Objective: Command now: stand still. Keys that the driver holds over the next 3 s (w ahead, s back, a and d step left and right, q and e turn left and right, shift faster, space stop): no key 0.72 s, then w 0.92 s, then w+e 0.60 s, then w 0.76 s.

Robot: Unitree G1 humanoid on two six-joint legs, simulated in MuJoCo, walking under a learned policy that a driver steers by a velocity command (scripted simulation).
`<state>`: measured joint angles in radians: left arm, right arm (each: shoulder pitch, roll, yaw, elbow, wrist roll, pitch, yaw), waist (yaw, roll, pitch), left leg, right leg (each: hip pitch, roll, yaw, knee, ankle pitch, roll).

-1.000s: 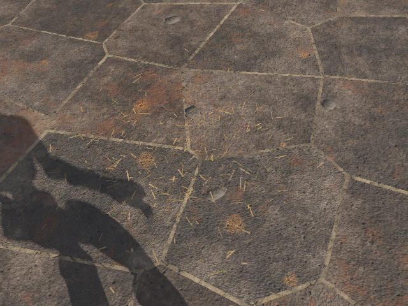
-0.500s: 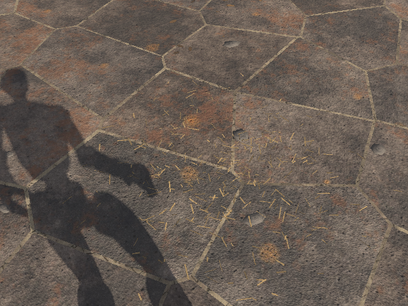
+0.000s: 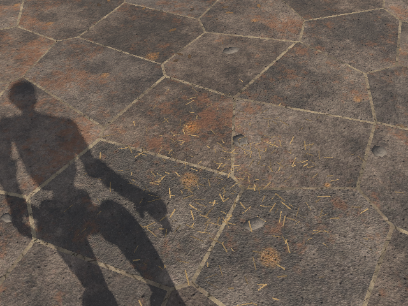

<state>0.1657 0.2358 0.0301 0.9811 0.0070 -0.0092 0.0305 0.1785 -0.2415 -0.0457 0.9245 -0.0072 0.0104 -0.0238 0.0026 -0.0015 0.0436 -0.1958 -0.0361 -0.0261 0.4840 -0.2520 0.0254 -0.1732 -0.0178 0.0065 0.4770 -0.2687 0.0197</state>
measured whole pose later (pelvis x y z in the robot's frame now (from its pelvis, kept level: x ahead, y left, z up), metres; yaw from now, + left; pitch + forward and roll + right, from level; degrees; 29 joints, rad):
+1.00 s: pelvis +0.04 -0.03 -0.01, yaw -1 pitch +0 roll +0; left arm 0.31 0.21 0.03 1.08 -0.02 -0.08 0.02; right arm 0.32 -0.24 -0.05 1.08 0.03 -0.04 -0.02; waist 0.00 0.03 -0.01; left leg -0.22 0.00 -0.03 0.59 -0.37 0.03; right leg -0.21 0.01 -0.05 0.54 -0.34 -0.07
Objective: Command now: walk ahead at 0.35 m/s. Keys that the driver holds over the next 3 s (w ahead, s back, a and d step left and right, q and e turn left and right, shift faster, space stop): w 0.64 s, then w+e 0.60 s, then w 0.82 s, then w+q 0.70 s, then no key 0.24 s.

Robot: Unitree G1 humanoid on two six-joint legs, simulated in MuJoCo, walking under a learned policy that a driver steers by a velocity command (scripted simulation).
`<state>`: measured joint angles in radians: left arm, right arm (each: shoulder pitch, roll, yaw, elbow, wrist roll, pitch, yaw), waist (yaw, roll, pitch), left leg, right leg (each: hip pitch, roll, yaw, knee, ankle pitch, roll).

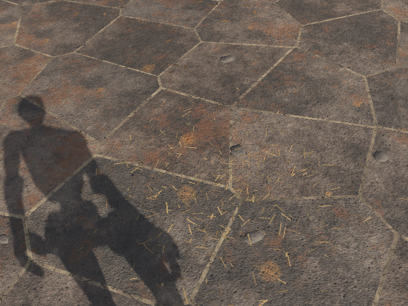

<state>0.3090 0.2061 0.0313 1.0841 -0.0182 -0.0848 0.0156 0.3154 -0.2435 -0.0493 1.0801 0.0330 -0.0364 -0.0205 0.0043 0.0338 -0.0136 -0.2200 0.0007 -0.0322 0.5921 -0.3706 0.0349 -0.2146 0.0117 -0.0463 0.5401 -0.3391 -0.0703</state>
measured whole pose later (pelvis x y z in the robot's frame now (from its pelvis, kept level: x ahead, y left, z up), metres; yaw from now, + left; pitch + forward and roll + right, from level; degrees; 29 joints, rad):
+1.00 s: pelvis +0.54 -0.03 -0.02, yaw -9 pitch +2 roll +2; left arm 0.06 0.24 0.06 0.79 -0.02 -0.08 -0.05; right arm 0.33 -0.27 -0.05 1.01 0.00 -0.05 -0.02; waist -0.04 -0.01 0.03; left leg 0.01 0.04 0.16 0.59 -0.47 -0.02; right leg -0.54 0.00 -0.05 0.61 -0.09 -0.10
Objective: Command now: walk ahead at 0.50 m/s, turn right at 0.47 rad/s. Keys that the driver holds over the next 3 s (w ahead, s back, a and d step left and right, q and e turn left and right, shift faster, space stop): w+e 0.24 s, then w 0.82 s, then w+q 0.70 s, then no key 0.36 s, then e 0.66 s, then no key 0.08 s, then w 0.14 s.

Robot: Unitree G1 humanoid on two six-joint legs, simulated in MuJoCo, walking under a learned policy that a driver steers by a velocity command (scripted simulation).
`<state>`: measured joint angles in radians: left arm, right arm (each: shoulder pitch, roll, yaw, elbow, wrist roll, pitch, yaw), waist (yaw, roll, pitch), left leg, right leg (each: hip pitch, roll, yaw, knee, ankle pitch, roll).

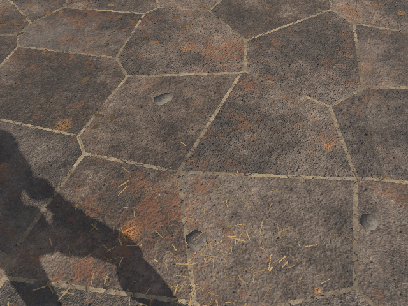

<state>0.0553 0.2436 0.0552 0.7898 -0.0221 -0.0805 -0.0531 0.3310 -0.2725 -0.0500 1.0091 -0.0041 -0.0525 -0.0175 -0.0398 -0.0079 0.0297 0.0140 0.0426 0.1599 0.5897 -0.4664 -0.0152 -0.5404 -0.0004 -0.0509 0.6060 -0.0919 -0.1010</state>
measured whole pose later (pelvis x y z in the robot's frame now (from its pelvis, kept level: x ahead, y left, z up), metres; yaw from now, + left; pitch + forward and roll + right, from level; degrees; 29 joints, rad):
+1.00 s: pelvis +0.57 -0.07 +0.01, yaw -13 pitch +3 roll +1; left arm 0.02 0.24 0.03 0.66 -0.01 -0.10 -0.04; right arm 0.42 -0.28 -0.05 0.94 0.02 -0.05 0.00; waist -0.09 -0.02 0.01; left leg 0.05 -0.01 0.01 0.34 -0.43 0.01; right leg -0.50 -0.02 -0.02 0.48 -0.03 -0.07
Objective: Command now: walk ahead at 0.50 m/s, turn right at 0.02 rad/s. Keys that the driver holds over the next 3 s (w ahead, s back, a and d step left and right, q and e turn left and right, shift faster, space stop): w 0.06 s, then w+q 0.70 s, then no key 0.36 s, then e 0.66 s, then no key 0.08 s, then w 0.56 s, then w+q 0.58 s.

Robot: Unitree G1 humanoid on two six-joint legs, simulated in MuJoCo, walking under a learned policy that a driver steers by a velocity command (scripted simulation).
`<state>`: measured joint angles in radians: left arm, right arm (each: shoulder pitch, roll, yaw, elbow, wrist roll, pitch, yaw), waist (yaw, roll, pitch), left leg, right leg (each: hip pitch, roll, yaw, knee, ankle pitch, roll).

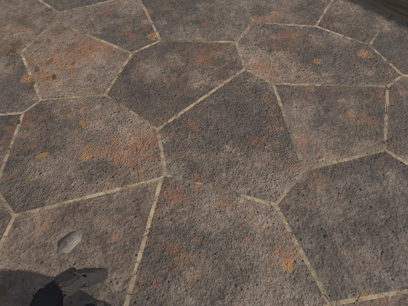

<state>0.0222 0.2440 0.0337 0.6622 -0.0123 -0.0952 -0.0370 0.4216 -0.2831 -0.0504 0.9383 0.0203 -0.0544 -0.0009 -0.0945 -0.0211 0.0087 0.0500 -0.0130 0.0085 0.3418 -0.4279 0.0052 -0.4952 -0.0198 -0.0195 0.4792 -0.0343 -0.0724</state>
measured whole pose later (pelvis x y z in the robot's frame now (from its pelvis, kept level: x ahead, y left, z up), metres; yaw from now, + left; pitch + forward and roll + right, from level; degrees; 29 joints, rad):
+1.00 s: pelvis +0.54 +0.08 +0.00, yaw +25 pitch +2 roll +1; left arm 0.06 0.27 0.04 0.71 0.03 -0.11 -0.02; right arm 0.32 -0.28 -0.07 0.75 0.01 -0.03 -0.02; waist -0.07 -0.04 0.02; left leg -0.11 -0.12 -0.14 0.50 -0.40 0.06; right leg -0.50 0.00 0.04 0.47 0.11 -0.01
